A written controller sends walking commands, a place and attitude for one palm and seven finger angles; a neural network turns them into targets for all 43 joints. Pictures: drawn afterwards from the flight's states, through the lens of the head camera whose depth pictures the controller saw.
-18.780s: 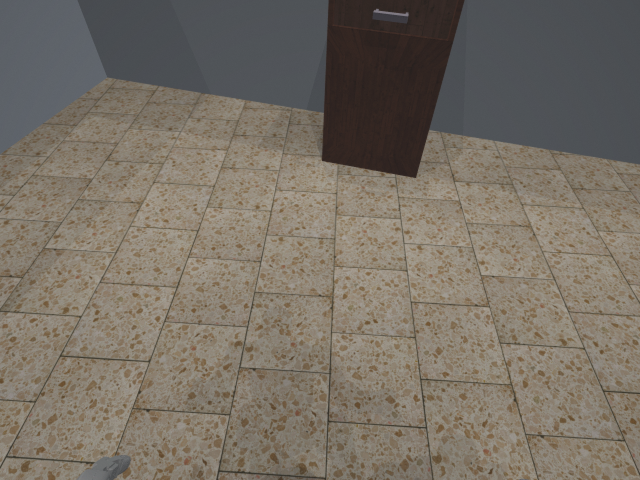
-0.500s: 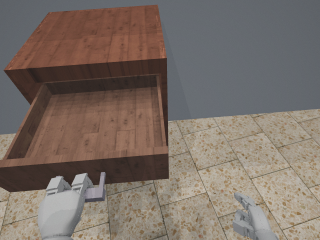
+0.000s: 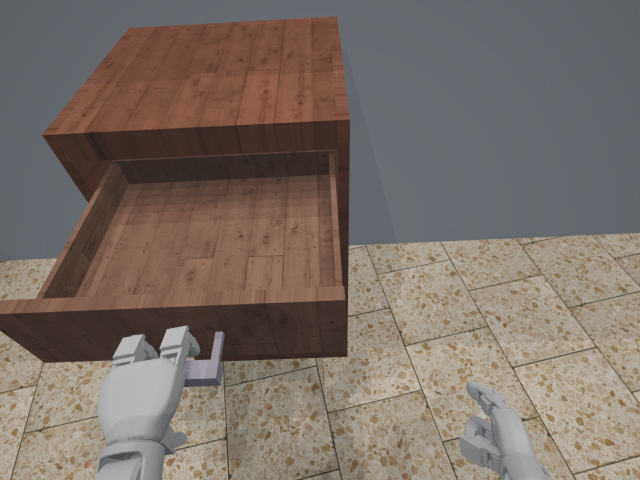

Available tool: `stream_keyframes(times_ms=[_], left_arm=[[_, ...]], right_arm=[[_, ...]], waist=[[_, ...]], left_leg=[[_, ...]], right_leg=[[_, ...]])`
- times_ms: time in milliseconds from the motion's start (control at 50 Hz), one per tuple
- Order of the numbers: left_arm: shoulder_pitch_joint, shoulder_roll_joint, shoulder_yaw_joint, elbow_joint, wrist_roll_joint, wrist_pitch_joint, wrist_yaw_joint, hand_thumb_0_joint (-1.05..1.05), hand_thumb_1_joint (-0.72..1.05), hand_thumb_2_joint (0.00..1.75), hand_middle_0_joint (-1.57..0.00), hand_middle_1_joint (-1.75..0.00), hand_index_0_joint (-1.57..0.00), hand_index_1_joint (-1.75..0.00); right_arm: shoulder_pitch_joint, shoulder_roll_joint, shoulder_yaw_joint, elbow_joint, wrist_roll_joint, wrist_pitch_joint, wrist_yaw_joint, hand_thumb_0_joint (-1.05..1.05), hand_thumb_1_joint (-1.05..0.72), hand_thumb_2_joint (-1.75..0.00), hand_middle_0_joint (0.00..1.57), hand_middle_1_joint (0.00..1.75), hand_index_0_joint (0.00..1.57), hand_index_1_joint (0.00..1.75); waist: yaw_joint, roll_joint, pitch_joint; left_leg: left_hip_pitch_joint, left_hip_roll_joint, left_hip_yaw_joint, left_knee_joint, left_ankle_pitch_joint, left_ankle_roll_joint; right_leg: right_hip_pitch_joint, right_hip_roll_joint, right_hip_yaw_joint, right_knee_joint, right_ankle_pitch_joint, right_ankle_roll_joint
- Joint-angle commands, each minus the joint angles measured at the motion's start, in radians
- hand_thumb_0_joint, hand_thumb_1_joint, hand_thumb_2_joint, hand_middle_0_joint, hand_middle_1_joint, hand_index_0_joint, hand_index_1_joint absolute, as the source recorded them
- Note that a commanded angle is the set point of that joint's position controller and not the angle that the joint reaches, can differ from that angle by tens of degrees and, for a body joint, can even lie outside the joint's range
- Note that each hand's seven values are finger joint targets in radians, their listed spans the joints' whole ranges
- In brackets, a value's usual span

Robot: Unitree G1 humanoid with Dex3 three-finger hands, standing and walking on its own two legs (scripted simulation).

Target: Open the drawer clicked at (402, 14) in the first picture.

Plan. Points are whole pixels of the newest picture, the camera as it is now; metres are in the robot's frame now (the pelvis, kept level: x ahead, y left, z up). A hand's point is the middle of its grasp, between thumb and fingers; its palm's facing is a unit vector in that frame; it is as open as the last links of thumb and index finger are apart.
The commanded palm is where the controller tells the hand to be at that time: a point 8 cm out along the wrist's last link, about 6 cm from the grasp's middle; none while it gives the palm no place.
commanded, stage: open the thumb to release the handle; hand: left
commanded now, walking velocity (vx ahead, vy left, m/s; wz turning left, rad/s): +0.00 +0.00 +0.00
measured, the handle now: (172, 357) +0.25 +0.23 +0.01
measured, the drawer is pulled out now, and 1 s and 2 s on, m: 0.30 0.29 0.29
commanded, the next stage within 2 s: lift the hand off the handle in 0.04 s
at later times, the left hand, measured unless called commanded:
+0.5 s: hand (166, 396) +0.21 +0.23 -0.01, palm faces +0.04 -0.06 -1.00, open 13.6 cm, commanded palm +0.19 +0.22 +0.05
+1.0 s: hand (151, 370) +0.22 +0.22 +0.06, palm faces +0.08 -0.11 -0.99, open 13.4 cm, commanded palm +0.19 +0.22 +0.12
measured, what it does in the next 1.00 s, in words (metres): stands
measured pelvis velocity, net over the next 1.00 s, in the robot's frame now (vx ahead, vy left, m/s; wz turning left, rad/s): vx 0.00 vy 0.01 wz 0.00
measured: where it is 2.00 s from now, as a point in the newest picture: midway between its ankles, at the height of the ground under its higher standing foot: outside the picture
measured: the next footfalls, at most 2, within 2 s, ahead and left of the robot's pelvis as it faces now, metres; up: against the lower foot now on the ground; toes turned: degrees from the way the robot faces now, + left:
none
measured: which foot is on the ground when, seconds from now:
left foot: down 0.00-1.00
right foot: down 0.00-1.00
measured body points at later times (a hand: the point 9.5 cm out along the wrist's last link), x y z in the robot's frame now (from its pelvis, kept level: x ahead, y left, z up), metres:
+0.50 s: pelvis -0.01 +0.00 +0.00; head +0.02 -0.03 +0.45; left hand +0.20 +0.23 +0.04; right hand +0.20 -0.22 -0.11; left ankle -0.01 +0.12 -0.70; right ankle +0.01 -0.09 -0.70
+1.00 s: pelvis +0.00 +0.01 +0.02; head +0.00 -0.03 +0.47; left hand +0.21 +0.23 +0.11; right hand +0.24 -0.19 -0.07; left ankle -0.01 +0.12 -0.70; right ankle +0.01 -0.09 -0.70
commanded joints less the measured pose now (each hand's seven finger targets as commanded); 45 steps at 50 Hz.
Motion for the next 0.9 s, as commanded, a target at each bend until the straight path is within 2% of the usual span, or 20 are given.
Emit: stream_keyframes(times_ms=[0, 60, 100, 120, 240, 300, 320, 340, 380, 420, 480, 520, 580, 600, 620, 700, 720, 800, 840, 880], left_arm=[[-0.083, 0.157, 0.123, -0.173, 0.011, -0.016, 0.036, 0.0, -0.5, 0.3, -0.3, -1.2, -0.3, -1.2], [-0.078, 0.149, 0.118, -0.167, 0.015, -0.027, 0.04, 0.0, -0.5, 0.3, -0.3, -1.2, -0.3, -1.2], [-0.114, 0.148, 0.121, -0.17, 0.011, -0.034, 0.043, 0.0, -0.5, 0.3, -0.3, -1.2, -0.3, -1.2], [-0.087, 0.101, 0.073, -0.155, 0.013, -0.033, 0.043, 0.0, -0.5, 0.3, -0.3, -1.2, -0.3, -1.2], [-0.18, 0.149, 0.116, -0.128, 0.021, -0.036, 0.061, 0.0, -0.5, 0.3, -0.3, -1.2, -0.3, -1.2], [-0.221, 0.148, 0.112, -0.13, 0.026, -0.033, 0.065, 0.0, -0.5, 0.3, -0.3, -1.2, -0.3, -1.2], [-0.201, 0.136, 0.102, -0.131, 0.025, -0.032, 0.066, 0.0, -0.5, 0.3, -0.3, -1.2, -0.3, -1.2], [-0.213, 0.128, 0.089, -0.125, 0.022, -0.029, 0.067, 0.0, -0.5, 0.3, -0.3, -1.2, -0.3, -1.2], [-0.237, 0.111, 0.069, -0.125, 0.016, -0.027, 0.064, 0.0, -0.5, 0.3, -0.3, -1.2, -0.3, -1.2], [-0.249, 0.137, 0.092, -0.106, 0.013, -0.021, 0.064, 0.0, -0.5, 0.3, -0.3, -1.2, -0.3, -1.2], [-0.297, 0.139, 0.077, -0.179, 0.009, -0.019, 0.06, 0.0, -0.5, 0.3, -0.3, -1.2, -0.3, -1.2], [-0.271, 0.139, 0.074, -0.227, -0.002, -0.016, 0.057, 0.0, -0.5, 0.3, -0.3, -1.2, -0.3, -1.2], [-0.294, 0.138, 0.065, -0.257, -0.01, -0.012, 0.042, 0.0, -0.5, 0.3, -0.3, -1.2, -0.3, -1.2], [-0.284, 0.153, 0.084, -0.261, -0.01, -0.007, 0.038, 0.0, -0.5, 0.3, -0.3, -1.2, -0.3, -1.2], [-0.258, 0.136, 0.066, -0.264, -0.012, -0.004, 0.031, 0.0, -0.5, 0.3, -0.3, -1.2, -0.3, -1.2], [-0.258, 0.18, 0.1, -0.293, -0.019, 0.017, 0.0, 0.0, -0.5, 0.3, -0.3, -1.2, -0.3, -1.2], [-0.244, 0.163, 0.08, -0.292, -0.02, 0.023, -0.012, 0.0, -0.5, 0.3, -0.3, -1.2, -0.3, -1.2], [-0.239, 0.162, 0.071, -0.365, -0.03, 0.032, -0.049, 0.0, -0.5, 0.3, -0.3, -1.2, -0.3, -1.2], [-0.219, 0.181, 0.087, -0.382, -0.035, 0.033, -0.066, 0.0, -0.5, 0.3, -0.3, -1.2, -0.3, -1.2], [-0.234, 0.179, 0.076, -0.385, -0.035, 0.039, -0.085, 0.0, -0.5, 0.3, -0.3, -1.2, -0.3, -1.2]], right_arm=[[-0.142, -0.105, -0.039, -0.156, -0.006, -0.056, -0.02, 0.0, -0.9, -0.9, 0.2, 0.3, 0.2, 0.3], [-0.142, -0.101, -0.042, -0.155, -0.006, -0.061, -0.017, 0.0, -0.9, -0.9, 0.2, 0.3, 0.2, 0.3], [-0.136, -0.106, -0.045, -0.15, -0.009, -0.061, -0.017, 0.0, -0.9, -0.9, 0.2, 0.3, 0.2, 0.3], [-0.136, -0.101, -0.045, -0.154, -0.01, -0.067, -0.014, 0.0, -0.9, -0.9, 0.2, 0.3, 0.2, 0.3], [-0.132, -0.109, -0.052, -0.137, -0.009, -0.071, -0.022, 0.0, -0.9, -0.9, 0.2, 0.3, 0.2, 0.3], [-0.131, -0.112, -0.054, -0.131, -0.01, -0.071, -0.024, 0.0, -0.9, -0.9, 0.2, 0.3, 0.2, 0.3], [-0.128, -0.108, -0.055, -0.137, -0.009, -0.074, -0.024, 0.0, -0.9, -0.9, 0.2, 0.3, 0.2, 0.3], [-0.128, -0.108, -0.056, -0.132, -0.006, -0.073, -0.023, 0.0, -0.9, -0.9, 0.2, 0.3, 0.2, 0.3], [-0.125, -0.109, -0.057, -0.131, -0.007, -0.075, -0.022, 0.0, -0.9, -0.9, 0.2, 0.3, 0.2, 0.3], [-0.126, -0.113, -0.054, -0.127, -0.006, -0.074, -0.028, 0.0, -0.9, -0.9, 0.2, 0.3, 0.2, 0.3], [-0.136, -0.109, -0.054, -0.139, -0.003, -0.074, -0.03, 0.0, -0.9, -0.9, 0.2, 0.3, 0.2, 0.3], [-0.135, -0.107, -0.052, -0.147, -0.003, -0.077, -0.03, 0.0, -0.9, -0.9, 0.2, 0.3, 0.2, 0.3], [-0.144, -0.104, -0.046, -0.148, -0.001, -0.075, -0.032, 0.0, -0.9, -0.9, 0.2, 0.3, 0.2, 0.3], [-0.145, -0.106, -0.047, -0.147, -0.001, -0.073, -0.031, 0.0, -0.9, -0.9, 0.2, 0.3, 0.2, 0.3], [-0.145, -0.103, -0.044, -0.149, 0.0, -0.075, -0.028, 0.0, -0.9, -0.9, 0.2, 0.3, 0.2, 0.3], [-0.159, -0.105, -0.039, -0.15, 0.004, -0.063, -0.029, 0.0, -0.9, -0.9, 0.2, 0.3, 0.2, 0.3], [-0.168, -0.099, -0.036, -0.15, 0.007, -0.06, -0.027, 0.0, -0.9, -0.9, 0.2, 0.3, 0.2, 0.3], [-0.176, -0.098, -0.035, -0.157, 0.011, -0.052, -0.02, 0.0, -0.9, -0.9, 0.2, 0.3, 0.2, 0.3], [-0.177, -0.094, -0.032, -0.156, 0.012, -0.047, -0.018, 0.0, -0.9, -0.9, 0.2, 0.3, 0.2, 0.3], [-0.182, -0.093, -0.026, -0.156, 0.011, -0.044, -0.016, 0.0, -0.9, -0.9, 0.2, 0.3, 0.2, 0.3]], waist=[[0.0, -0.055, -0.144], [0.003, -0.018, -0.132], [-0.005, -0.031, -0.147], [-0.007, -0.034, -0.141], [-0.015, -0.069, -0.157], [-0.017, -0.04, -0.184], [-0.006, -0.027, -0.193], [-0.014, -0.021, -0.186], [-0.021, -0.033, -0.192], [-0.023, -0.065, -0.19], [-0.018, -0.037, -0.201], [-0.007, -0.019, -0.229], [-0.014, -0.02, -0.198], [-0.01, -0.019, -0.199], [-0.005, -0.027, -0.179], [0.002, -0.049, -0.163], [0.006, -0.037, -0.138], [0.013, -0.003, -0.147], [0.021, 0.001, -0.135], [0.016, -0.018, -0.094]], left_leg=[[0.052, -0.03, 0.001, -0.104, 0.178, 0.02], [0.055, -0.03, 0.003, -0.106, 0.166, 0.019], [0.055, -0.029, -0.001, -0.107, 0.165, 0.019], [0.055, -0.029, 0.002, -0.098, 0.165, 0.021], [0.025, -0.029, 0.001, -0.091, 0.135, 0.021], [0.046, -0.027, -0.002, -0.092, 0.151, 0.02], [0.05, -0.028, 0.004, -0.094, 0.158, 0.02], [0.055, -0.025, 0.0, -0.095, 0.164, 0.019], [0.062, -0.023, -0.001, -0.094, 0.166, 0.02], [0.047, -0.025, 0.001, -0.095, 0.153, 0.022], [0.081, -0.026, 0.0, -0.112, 0.166, 0.023], [0.114, -0.022, 0.001, -0.125, 0.186, 0.024], [0.133, -0.021, -0.006, -0.141, 0.193, 0.025], [0.144, -0.019, -0.006, -0.149, 0.204, 0.023], [0.145, -0.019, -0.006, -0.156, 0.208, 0.024], [0.162, -0.021, -0.004, -0.187, 0.206, 0.024], [0.167, -0.022, -0.001, -0.196, 0.201, 0.024], [0.218, -0.017, -0.005, -0.225, 0.25, 0.022], [0.23, -0.017, -0.004, -0.24, 0.259, 0.022], [0.23, -0.017, -0.004, -0.255, 0.249, 0.023]], right_leg=[[0.136, -0.015, 0.069, -0.173, 0.23, 0.004], [0.118, -0.014, 0.068, -0.176, 0.199, 0.002], [0.122, -0.014, 0.064, -0.176, 0.193, 0.002], [0.108, -0.016, 0.061, -0.173, 0.192, 0.004], [0.1, -0.021, 0.067, -0.171, 0.158, 0.009], [0.096, -0.017, 0.061, -0.163, 0.173, 0.002], [0.103, -0.018, 0.055, -0.159, 0.178, 0.003], [0.093, -0.016, 0.049, -0.156, 0.182, 0.001], [0.089, -0.017, 0.04, -0.157, 0.182, 0.004], [0.1, -0.018, 0.049, -0.165, 0.174, 0.009], [0.115, -0.02, 0.049, -0.176, 0.174, 0.006], [0.139, -0.02, 0.034, -0.179, 0.177, 0.004], [0.138, -0.019, 0.028, -0.194, 0.172, 0.004], [0.149, -0.016, 0.031, -0.204, 0.174, 0.001], [0.151, -0.017, 0.03, -0.205, 0.18, 0.002], [0.199, -0.017, 0.041, -0.24, 0.176, 0.004], [0.196, -0.019, 0.046, -0.251, 0.171, 0.006], [0.238, -0.016, 0.039, -0.264, 0.208, 0.001], [0.255, -0.014, 0.039, -0.275, 0.214, 0.001], [0.254, -0.016, 0.037, -0.293, 0.201, 0.006]])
